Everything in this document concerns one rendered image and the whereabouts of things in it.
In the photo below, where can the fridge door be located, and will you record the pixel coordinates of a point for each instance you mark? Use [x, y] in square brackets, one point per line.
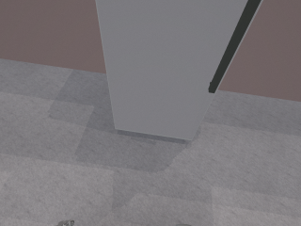
[161, 56]

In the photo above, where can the handle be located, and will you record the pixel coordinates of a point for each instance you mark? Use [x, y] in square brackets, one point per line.
[240, 29]

